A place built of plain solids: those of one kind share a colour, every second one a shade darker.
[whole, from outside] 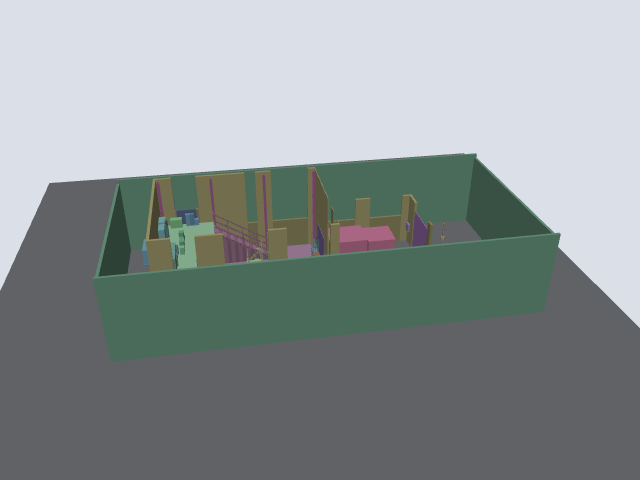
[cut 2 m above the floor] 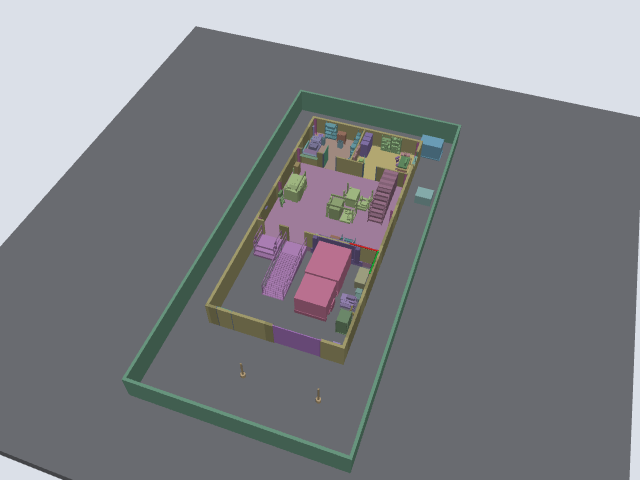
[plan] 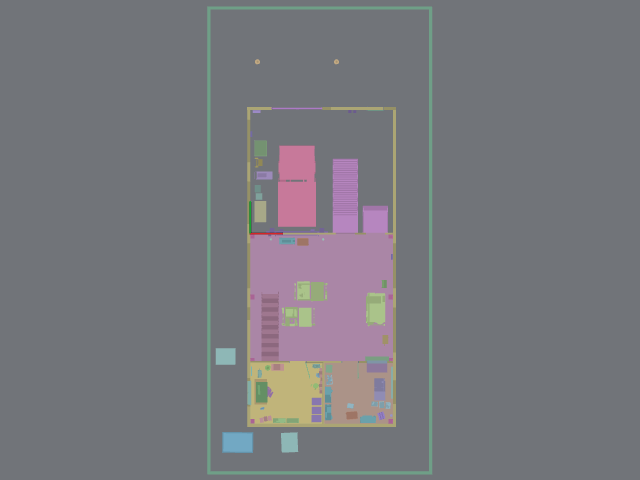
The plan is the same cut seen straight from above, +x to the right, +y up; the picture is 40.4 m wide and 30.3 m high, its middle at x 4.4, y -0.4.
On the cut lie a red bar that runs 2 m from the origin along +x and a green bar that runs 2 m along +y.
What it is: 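A works' own stores building on a factory's ground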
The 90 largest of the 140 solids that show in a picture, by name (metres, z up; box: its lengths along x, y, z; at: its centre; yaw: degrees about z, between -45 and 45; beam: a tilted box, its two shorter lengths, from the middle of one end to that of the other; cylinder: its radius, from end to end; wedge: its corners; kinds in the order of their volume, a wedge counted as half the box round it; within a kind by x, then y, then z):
{
 "yard_bound_1": {"box": [0.2, 29.55, 6.36], "at": [-2.61, -0.42, 3.13]},
 "yard_bound_2": {"box": [14.19, 0.2, 6.06], "at": [4.38, -15.1, 2.98]},
 "yard_bound_3": {"box": [14.19, 0.2, 6.06], "at": [4.38, 14.25, 2.98]},
 "yard_bound_4": {"box": [0.2, 29.55, 6.36], "at": [11.38, -0.42, 3.13]},
 "wall_1": {"box": [0.2, 1.31, 7.27], "at": [-0.1, -11.55, 3.58]},
 "wall_2": {"box": [0.2, 1.01, 7.27], "at": [-0.1, -8.6, 3.58]},
 "wall_3": {"box": [0.2, 2.66, 7.27], "at": [-0.1, -6.78, 3.58]},
 "wall_4": {"box": [0.2, 0.81, 2.96], "at": [-0.1, -5.05, 1.43]},
 "wall_5": {"box": [0.2, 1.21, 7.27], "at": [-0.1, -4.05, 3.58]},
 "wall_6": {"box": [0.2, 2.86, 2.96], "at": [-0.1, -2.02, 1.43]},
 "wall_7": {"box": [0.2, 0.61, 7.27], "at": [-0.1, -0.3, 3.58]},
 "wall_8": {"box": [0.2, 0.61, 4.25], "at": [-0.1, 0.3, 2.08]},
 "wall_9": {"box": [0.2, 2.71, 2.45], "at": [-0.1, 1.95, 1.18]},
 "wall_10": {"box": [0.2, 1.21, 4.25], "at": [-0.1, 3.9, 2.08]},
 "wall_11": {"box": [0.2, 2.71, 2.45], "at": [-0.1, 5.85, 1.18]},
 "wall_12": {"box": [0.2, 0.81, 4.25], "at": [-0.1, 7.6, 2.08]},
 "wall_13": {"box": [1.56, 0.2, 4.25], "at": [0.57, 7.9, 2.08]},
 "wall_14": {"box": [2.46, 0.06, 3.28], "at": [1.23, -8.07, 1.59]},
 "wall_15": {"box": [4.8, 0.2, 7.27], "at": [2.2, -12.1, 3.58]},
 "wall_16": {"box": [5.4, 0.06, 7.27], "at": [2.7, -0.03, 3.58]},
 "wall_17": {"box": [5.4, 0.06, 4.25], "at": [2.7, 0.03, 2.08]},
 "wall_18": {"box": [1.11, 0.06, 3.28], "at": [4.1, -8.07, 1.59]},
 "wall_19": {"box": [0.06, 3.9, 3.16], "at": [4.57, -10.05, 1.53]},
 "wall_20": {"box": [0.06, 3.9, 3.16], "at": [4.63, -10.05, 1.53]},
 "wall_21": {"box": [0.56, 0.2, 4.25], "at": [4.83, 7.9, 2.08]},
 "wall_22": {"box": [3.31, 0.2, 2.45], "at": [6.75, 7.9, 1.18]},
 "wall_23": {"box": [4.6, 0.2, 7.27], "at": [6.9, -12.1, 3.58]},
 "wall_24": {"box": [0.7, 0.06, 7.27], "at": [6.95, -0.03, 3.58]},
 "wall_25": {"box": [0.81, 0.2, 4.25], "at": [8.8, 7.9, 2.08]},
 "wall_26": {"box": [0.2, 1.46, 7.27], "at": [9.1, -11.47, 3.58]},
 "wall_27": {"box": [0.2, 1.51, 4.56], "at": [9.1, -10.0, 2.23]},
 "wall_28": {"box": [0.2, 1.16, 7.27], "at": [9.1, -8.68, 3.58]},
 "wall_29": {"box": [0.2, 0.61, 7.27], "at": [9.1, -7.8, 3.58]},
 "wall_30": {"box": [0.2, 2.86, 2.96], "at": [9.1, -6.08, 1.43]},
 "wall_31": {"box": [0.2, 1.21, 7.27], "at": [9.1, -4.05, 3.58]},
 "wall_32": {"box": [0.2, 2.86, 2.96], "at": [9.1, -2.02, 1.43]},
 "wall_33": {"box": [0.2, 0.61, 7.27], "at": [9.1, -0.3, 3.58]},
 "wall_34": {"box": [0.2, 8.0, 4.25], "at": [9.1, 4.0, 2.08]},
 "raised_floor_stock_1": {"box": [9.13, 8.23, 0.56], "at": [4.5, -4.05, 0.23]},
 "box_lorry_1": {"box": [2.4, 2.85, 2.47], "at": [2.95, 1.85, 1.6]},
 "box_lorry_2": {"box": [2.2, 2.13, 2.0], "at": [2.95, 4.46, 1.62]},
 "raised_floor_office_1": {"box": [4.73, 4.03, 0.56], "at": [2.3, -10.05, 0.23]},
 "raised_floor_crib_1": {"box": [4.53, 4.03, 0.56], "at": [6.8, -10.05, 0.23]},
 "raised_floor_deck_1": {"box": [9.06, 4.02, 0.2], "at": [4.5, -10.02, 3.21]},
 "stair_1": {"box": [1.1, 0.3, 2.67], "at": [1.25, -7.88, 1.8]},
 "stair_2": {"box": [1.1, 0.3, 2.5], "at": [1.25, -7.6, 1.71]},
 "stair_3": {"box": [1.1, 0.3, 2.33], "at": [1.25, -7.32, 1.62]},
 "stair_4": {"box": [1.1, 0.3, 2.15], "at": [1.25, -7.04, 1.53]},
 "stair_5": {"box": [1.1, 0.3, 1.98], "at": [1.25, -6.76, 1.45]},
 "stair_6": {"box": [1.1, 0.3, 1.8], "at": [1.25, -6.48, 1.36]},
 "stair_7": {"box": [1.1, 0.3, 1.62], "at": [1.25, -6.2, 1.27]},
 "stair_8": {"box": [1.1, 0.3, 1.45], "at": [1.25, -5.92, 1.19]},
 "stair_9": {"box": [1.1, 0.3, 1.27], "at": [1.25, -5.64, 1.1]},
 "stair_10": {"box": [1.1, 0.3, 1.1], "at": [1.25, -5.36, 1.01]},
 "stair_11": {"box": [1.1, 0.3, 0.93], "at": [1.25, -5.08, 0.92]},
 "stair_12": {"box": [1.1, 0.3, 0.75], "at": [1.25, -4.8, 0.83]},
 "beyond_oil_tank_1": {"box": [1.96, 1.32, 0.13], "at": [-0.79, -13.18, 0.01], "yaw": -0.7},
 "beyond_oil_tank_2": {"box": [1.7, 1.17, 1.35], "at": [-0.79, -13.18, 0.62], "yaw": -0.7},
 "beyond_oil_tank_3": {"box": [1.8, 1.16, 1.4], "at": [-0.79, -13.18, 0.64], "yaw": -0.7},
 "door_landing_1": {"box": [1.6, 1.1, 0.56], "at": [6.0, 0.61, 0.23]},
 "door_landing_2": {"box": [1.6, 0.57, 0.48], "at": [6.0, 1.44, 0.19]},
 "door_landing_3": {"box": [1.6, 1.2, 0.4], "at": [6.0, 1.75, 0.15]},
 "door_landing_4": {"box": [1.6, 1.83, 0.3], "at": [6.0, 2.06, 0.1]},
 "door_landing_5": {"box": [1.6, 2.46, 0.21], "at": [6.0, 2.38, 0.06]},
 "door_landing_6": {"box": [1.6, 3.16, 0.12], "at": [6.0, 2.73, 0.01]},
 "door_landing_7": {"box": [1.6, 1.1, 0.56], "at": [7.9, 0.61, 0.23]},
 "rack1n_low_1": {"box": [0.8, 1.2, 0.9], "at": [3.47, -5.28, 0.91]},
 "rack1n_low_2": {"box": [0.8, 1.2, 1.15], "at": [4.23, -3.65, 1.04]},
 "rack1n_low_3": {"box": [0.47, 1.85, 1.13], "at": [7.64, -4.66, 1.03]},
 "rack1n_low_4": {"box": [0.95, 0.45, 1.13], "at": [7.77, -4.18, 1.03]},
 "rack1n_low_5": {"box": [0.64, 1.79, 1.13], "at": [8.19, -4.68, 1.03]},
 "air_handler_1": {"box": [2.2, 0.95, 1.36], "at": [6.13, -11.23, 3.94]},
 "beyond_pallets_1": {"box": [1.25, 1.04, 0.8], "at": [-1.56, -7.76, 0.39], "yaw": -0.2},
 "beyond_pallets_2": {"box": [1.04, 1.24, 0.54], "at": [2.48, -13.18, 0.26], "yaw": 2.2},
 "cupboard_steel_1": {"box": [0.92, 0.45, 1.88], "at": [2.48, -11.72, 4.2]},
 "cupboard_steel_2": {"box": [0.92, 0.44, 1.88], "at": [3.62, -11.72, 4.2]},
 "bay_door_1": {"box": [0.3, 0.3, 2.8], "at": [1.38, 0.21, 1.89]},
 "bay_door_2": {"box": [2.6, 0.06, 2.85], "at": [2.95, -0.09, 1.89]},
 "bay_door_3": {"box": [2.6, 0.05, 2.85], "at": [2.95, 0.09, 1.89]},
 "bay_door_4": {"box": [0.3, 0.3, 2.8], "at": [4.52, 0.21, 1.89]},
 "filing_tall_1": {"box": [0.62, 0.47, 1.37], "at": [4.18, -11.68, 1.15]},
 "filing_tall_2": {"box": [0.62, 0.47, 1.37], "at": [4.18, -11.16, 1.15]},
 "filing_tall_3": {"box": [0.62, 0.47, 1.37], "at": [4.18, -10.6, 1.15]},
 "card_cage_1": {"box": [0.76, 0.95, 1.45], "at": [0.66, 5.39, 0.68]},
 "tool_cabinet_1": {"box": [0.7, 0.45, 0.89], "at": [3.32, -0.53, 1.07]},
 "tool_cabinet_2": {"box": [0.65, 0.5, 0.85], "at": [6.41, -11.48, 1.06], "yaw": 4.3},
 "tool_cabinet_3": {"box": [0.7, 0.45, 0.89], "at": [6.42, -11.47, 1.07], "yaw": 4.3},
 "roller_shutter_1": {"box": [3.06, 0.06, 3.45], "at": [2.95, 7.92, 1.68]},
 "filing_lateral_low_1": {"box": [0.48, 0.9, 0.73], "at": [0.29, -10.88, 3.62]},
 "wall_over_deck_1": {"box": [0.1, 1.86, 1.21], "at": [-0.06, -10.0, 3.9]}
}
